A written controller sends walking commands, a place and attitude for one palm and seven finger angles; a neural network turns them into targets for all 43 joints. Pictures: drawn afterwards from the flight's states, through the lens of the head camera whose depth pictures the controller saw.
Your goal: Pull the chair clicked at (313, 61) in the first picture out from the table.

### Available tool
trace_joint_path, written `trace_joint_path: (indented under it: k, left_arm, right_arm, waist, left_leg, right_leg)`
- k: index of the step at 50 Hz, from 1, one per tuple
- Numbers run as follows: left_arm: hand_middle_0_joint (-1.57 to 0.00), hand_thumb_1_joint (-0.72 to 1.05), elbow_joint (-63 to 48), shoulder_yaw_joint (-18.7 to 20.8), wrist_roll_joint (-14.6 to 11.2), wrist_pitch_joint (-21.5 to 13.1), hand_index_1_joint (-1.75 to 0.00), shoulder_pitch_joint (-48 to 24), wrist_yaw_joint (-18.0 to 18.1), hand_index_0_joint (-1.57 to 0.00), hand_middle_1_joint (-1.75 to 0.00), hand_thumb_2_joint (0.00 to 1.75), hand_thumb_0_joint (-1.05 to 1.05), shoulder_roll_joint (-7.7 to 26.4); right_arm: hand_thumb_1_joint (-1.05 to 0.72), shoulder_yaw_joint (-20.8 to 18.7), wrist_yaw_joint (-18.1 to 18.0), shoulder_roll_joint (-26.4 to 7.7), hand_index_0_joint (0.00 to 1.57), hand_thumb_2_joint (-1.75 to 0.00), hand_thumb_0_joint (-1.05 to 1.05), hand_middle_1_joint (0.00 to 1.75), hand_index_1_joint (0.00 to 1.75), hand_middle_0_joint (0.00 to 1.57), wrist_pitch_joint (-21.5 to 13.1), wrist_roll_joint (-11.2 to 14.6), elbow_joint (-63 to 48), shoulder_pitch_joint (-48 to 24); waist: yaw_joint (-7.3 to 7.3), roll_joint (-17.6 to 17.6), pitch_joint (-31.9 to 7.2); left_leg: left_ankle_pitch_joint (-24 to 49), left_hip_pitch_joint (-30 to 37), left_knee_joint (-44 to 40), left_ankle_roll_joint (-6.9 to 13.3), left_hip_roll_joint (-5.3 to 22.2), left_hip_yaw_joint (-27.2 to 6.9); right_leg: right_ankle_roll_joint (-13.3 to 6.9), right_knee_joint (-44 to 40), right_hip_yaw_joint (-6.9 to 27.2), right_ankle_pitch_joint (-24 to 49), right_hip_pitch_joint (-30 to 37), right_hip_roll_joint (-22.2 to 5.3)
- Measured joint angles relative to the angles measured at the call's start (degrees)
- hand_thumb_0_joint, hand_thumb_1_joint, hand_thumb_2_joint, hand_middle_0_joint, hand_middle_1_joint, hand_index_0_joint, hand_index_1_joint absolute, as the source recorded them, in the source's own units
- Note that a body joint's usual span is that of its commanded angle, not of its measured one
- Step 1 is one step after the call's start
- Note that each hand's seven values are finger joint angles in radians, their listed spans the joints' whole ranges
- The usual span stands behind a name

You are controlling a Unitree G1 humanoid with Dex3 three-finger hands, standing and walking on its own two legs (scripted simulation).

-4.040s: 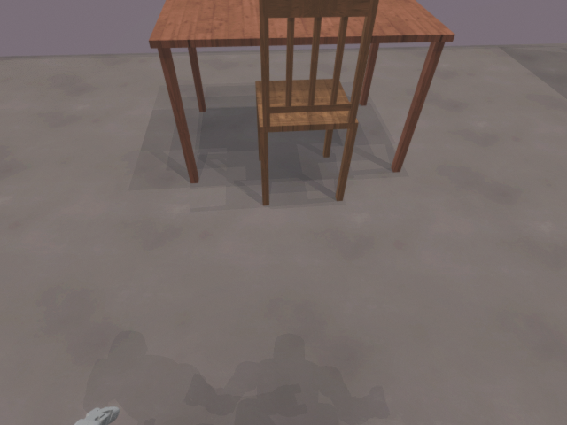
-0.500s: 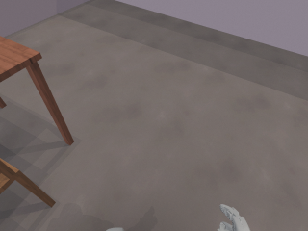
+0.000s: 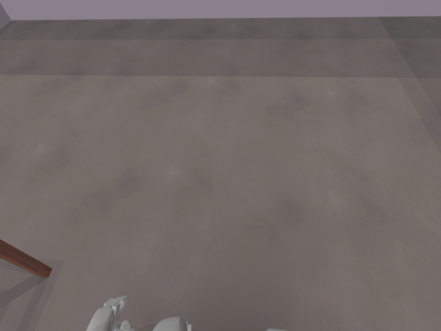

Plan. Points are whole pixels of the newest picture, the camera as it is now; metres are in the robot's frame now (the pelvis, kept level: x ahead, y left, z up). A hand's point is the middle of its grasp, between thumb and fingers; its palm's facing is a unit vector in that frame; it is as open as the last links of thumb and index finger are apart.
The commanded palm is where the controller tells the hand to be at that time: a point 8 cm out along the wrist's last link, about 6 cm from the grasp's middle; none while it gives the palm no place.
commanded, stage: turn to face it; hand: left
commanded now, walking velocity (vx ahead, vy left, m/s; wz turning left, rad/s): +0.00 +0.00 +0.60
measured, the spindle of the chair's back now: out of the picture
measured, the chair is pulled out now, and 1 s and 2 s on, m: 0.00 0.00 0.00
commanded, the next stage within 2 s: none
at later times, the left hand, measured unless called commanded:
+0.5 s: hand out of the picture +0.01 +0.24 -0.16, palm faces +0.29 -0.93 -0.24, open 7.3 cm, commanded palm none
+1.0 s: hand out of the picture -0.08 +0.15 -0.14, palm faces +0.56 -0.79 -0.26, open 7.3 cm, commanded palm none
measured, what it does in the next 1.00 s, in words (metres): steps on the spot, turning left: left foot, then right foot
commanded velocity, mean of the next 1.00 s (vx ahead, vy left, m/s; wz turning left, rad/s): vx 0.00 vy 0.00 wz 0.60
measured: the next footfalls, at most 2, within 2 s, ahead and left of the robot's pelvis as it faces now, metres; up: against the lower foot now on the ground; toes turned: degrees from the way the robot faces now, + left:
left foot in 0.20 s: +0.05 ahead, +0.13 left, +0.00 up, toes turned +15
right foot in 0.72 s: +0.06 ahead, -0.13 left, +0.00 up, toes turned +22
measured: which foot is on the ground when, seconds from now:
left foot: up 0.00-0.18, down 0.20-0.70, up 0.72-1.00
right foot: down 0.00-0.22, up 0.24-0.70, down 0.72-1.00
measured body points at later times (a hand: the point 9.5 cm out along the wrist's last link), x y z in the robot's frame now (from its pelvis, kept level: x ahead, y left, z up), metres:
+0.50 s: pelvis -0.01 +0.02 +0.02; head +0.03 +0.05 +0.46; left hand -0.01 +0.29 -0.14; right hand +0.08 -0.21 -0.12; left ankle +0.01 +0.11 -0.73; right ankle +0.01 -0.15 -0.66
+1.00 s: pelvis -0.04 -0.05 +0.01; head +0.00 -0.05 +0.46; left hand -0.11 +0.19 -0.12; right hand +0.18 -0.24 -0.13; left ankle -0.13 +0.07 -0.66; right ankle +0.02 -0.14 -0.73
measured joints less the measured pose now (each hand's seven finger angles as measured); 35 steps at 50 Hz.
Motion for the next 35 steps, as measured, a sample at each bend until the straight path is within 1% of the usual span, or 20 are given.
trace_joint_path:
  k: [1,4,7,9,10,11,12,13,14,16,17,18,20,25,30,33,35]
  left_arm:
    - [-0.2,0.91,0.52,-0.32,0.07,0.03,-0.3,0.04,0.15,-0.2,-0.3,0.9,0.0,-0.3]
    - [-0.2,0.91,1.78,-1.24,0.22,0.03,-0.3,0.0,0.22,-0.21,-0.3,0.9,0.0,-1.3]
    - [-0.2,0.91,2.24,-1.64,0.19,0.09,-0.3,-0.18,0.2,-0.21,-0.3,0.9,0.0,-2.28]
    - [-0.2,0.91,2.36,-1.63,0.01,0.24,-0.3,-0.07,0.24,-0.21,-0.3,0.9,0.0,-2.66]
    - [-0.2,0.91,2.35,-1.54,-0.16,0.44,-0.3,0.16,0.23,-0.21,-0.3,0.9,0.0,-2.8]
    - [-0.2,0.91,2.37,-1.29,-0.37,0.77,-0.3,0.46,0.19,-0.21,-0.3,0.9,0.0,-2.7]
    - [-0.2,0.91,2.49,-0.9,-0.59,1.27,-0.3,0.83,0.21,-0.21,-0.3,0.9,0.0,-2.44]
    - [-0.2,0.91,2.59,-0.5,-0.64,1.82,-0.3,1.34,0.25,-0.21,-0.3,0.9,0.0,-2.14]
    - [-0.2,0.91,2.84,-0.12,-0.55,2.32,-0.3,1.85,0.26,-0.21,-0.3,0.9,0.0,-1.82]
    - [-0.2,0.91,3.61,0.66,-0.25,2.94,-0.3,2.64,0.07,-0.21,-0.3,0.9,0.0,-1.13]
    - [-0.2,0.91,3.94,0.99,-0.19,3.06,-0.3,2.96,-0.01,-0.21,-0.3,0.9,0.0,-0.76]
    - [-0.2,0.91,4.15,1.27,-0.19,3.1,-0.3,3.3,-0.05,-0.21,-0.3,0.9,0.0,-0.37]
    - [-0.2,0.91,4.38,1.77,-0.26,3.06,-0.3,4.01,-0.05,-0.2,-0.3,0.9,0.0,0.49]
    - [-0.2,0.91,4.51,2.6,-0.46,3.31,-0.29,4.67,0.34,-0.2,-0.3,0.9,0.0,2.52]
    - [-0.19,0.91,3.47,2.4,-0.7,3.25,-0.29,3.35,0.47,-0.2,-0.29,0.9,0.0,2.86]
    - [-0.19,0.91,2.19,1.84,-0.98,2.74,-0.29,2.5,0.41,-0.2,-0.29,0.9,0.0,2.24]
    - [-0.19,0.91,1.08,1.41,-1.03,2.04,-0.29,2.64,0.29,-0.2,-0.3,0.9,0.0,1.84]
  right_arm:
    - [-0.91,0.32,0.05,0.54,0.19,-0.9,0.01,0.3,0.3,0.2,-0.19,-0.01,0.1,0.2]
    - [-0.91,1.21,0.37,2.47,0.19,-0.9,0.01,0.3,0.3,0.2,-0.54,0.19,0.72,1.17]
    - [-0.91,1.84,0.81,4.46,0.19,-0.9,0.01,0.3,0.3,0.2,-0.42,0.3,1.51,1.78]
    - [-0.91,2.08,1.12,5.51,0.19,-0.9,0.01,0.3,0.3,0.2,-0.36,0.26,1.62,1.95]
    - [-0.91,2.13,1.3,5.8,0.2,-0.9,0.0,0.3,0.3,0.2,-0.49,0.2,1.39,2.15]
    - [-0.91,2.08,1.41,6.21,0.2,-0.9,0.0,0.3,0.3,0.2,-0.72,0.07,1.33,2.19]
    - [-0.91,2.02,1.3,6.58,0.2,-0.9,0.01,0.3,0.3,0.2,-0.76,-0.3,1.31,2.0]
    - [-0.92,1.95,1.26,6.71,0.2,-0.9,0.01,0.3,0.3,0.2,-0.81,-0.58,1.11,1.79]
    - [-0.92,1.86,1.19,6.74,0.2,-0.9,0.01,0.3,0.3,0.2,-1.02,-0.69,0.82,1.63]
    - [-0.92,1.62,0.87,6.57,0.2,-0.9,0.01,0.3,0.3,0.2,-1.55,-0.67,0.24,1.4]
    - [-0.92,1.54,0.72,6.38,0.2,-0.9,0.01,0.3,0.3,0.2,-1.76,-0.62,-0.01,1.27]
    - [-0.92,1.45,0.61,6.13,0.2,-0.9,0.01,0.3,0.3,0.2,-1.9,-0.57,-0.2,1.11]
    - [-0.92,1.2,0.5,5.56,0.2,-0.9,0.01,0.3,0.3,0.2,-2.05,-0.44,-0.55,0.72]
    - [-0.91,0.34,0.58,3.97,0.2,-0.9,0.01,0.3,0.3,0.2,-2.0,-0.33,-1.36,-0.27]
    - [-0.91,-0.51,0.92,2.02,0.2,-0.9,0.01,0.3,0.3,0.2,-1.23,-0.44,-1.9,-1.38]
    - [-0.91,-1.03,1.21,0.81,0.2,-0.9,0.01,0.3,0.3,0.2,-0.44,-0.51,-2.25,-2.11]
    - [-0.91,-1.44,1.47,0.12,0.2,-0.9,0.01,0.3,0.3,0.2,0.19,-0.38,-2.67,-2.38]
  waist:
    - [-0.26,-0.15,-0.64]
    - [-0.7,-0.86,-2.29]
    - [-0.33,-1.89,-3.0]
    - [0.03,-2.65,-3.03]
    - [0.15,-2.78,-3.09]
    - [0.21,-3.42,-3.23]
    - [0.46,-4.24,-3.18]
    - [0.74,-4.72,-2.99]
    - [0.91,-4.92,-2.8]
    - [1.01,-4.84,-2.39]
    - [1.11,-4.68,-2.13]
    - [1.27,-4.47,-1.89]
    - [1.63,-4.11,-1.54]
    - [1.7,-3.43,-1.23]
    - [1.17,-2.18,-1.36]
    - [0.89,-1.24,-1.68]
    - [1.05,-0.94,-2.27]
  left_leg:
    - [1.09,-0.14,-1.69,0.08,-0.44,-0.49]
    - [2.09,1.69,-10.46,0.26,-1.38,-0.77]
    - [2.5,4.26,-18.05,0.37,-2.08,0.23]
    - [5.05,6.36,-23.41,0.49,-2.47,1.33]
    - [7.47,7.64,-26.85,0.9,-2.62,1.65]
    - [7.07,7.75,-27.85,3.22,-3.29,1.65]
    - [6.78,7.15,-27.27,4.86,-4.05,1.57]
    - [6.85,6.85,-27.19,5.9,-4.5,1.56]
    - [7.36,6.81,-27.89,6.49,-4.86,1.5]
    - [9.54,7.11,-30.8,6.71,-5.6,0.94]
    - [10.73,7.37,-32.52,6.81,-5.98,0.55]
    - [11.86,7.63,-34.19,6.95,-6.32,0.14]
    - [13.87,8.05,-37.07,7.14,-6.87,-0.68]
    - [16.78,7.86,-40.17,6.86,-7.94,-3.44]
    - [18.26,6.49,-39.94,5.84,-8.9,-6.99]
    - [18.99,5.27,-39.14,4.75,-9.67,-9.32]
    - [19.12,4.0,-37.8,3.75,-10.54,-10.71]
  right_leg:
    - [-0.04,-1.28,-0.25,0.45,0.86,-0.01]
    - [0.16,-3.67,-1.65,0.86,3.18,-0.37]
    - [0.72,-3.71,-3.71,0.2,4.5,-1.1]
    - [1.36,-2.28,-5.23,-0.82,4.62,-1.82]
    - [1.81,-0.88,-6.07,-1.65,4.27,-2.19]
    - [2.31,0.91,-6.67,-2.64,3.5,-3.06]
    - [3.24,3.68,-5.95,-5.91,2.24,-3.56]
    - [3.78,7.92,-4.23,-9.69,0.48,-3.35]
    - [4.09,12.8,-2.54,-11.82,-1.47,-3.02]
    - [4.63,21.4,0.25,-11.56,-4.94,-2.5]
    - [4.91,24.28,1.35,-10.56,-6.16,-2.36]
    - [5.22,26.08,2.25,-9.63,-7.01,-2.31]
    - [5.83,27.07,3.64,-8.35,-7.77,-2.39]
    - [6.93,22.39,5.64,-8.86,-6.2,-2.46]
    - [6.91,14.58,6.23,-10.43,-2.79,-1.35]
    - [6.22,7.65,6.08,-9.53,0.39,-0.21]
    - [5.53,-0.65,5.4,-6.14,4.07,0.15]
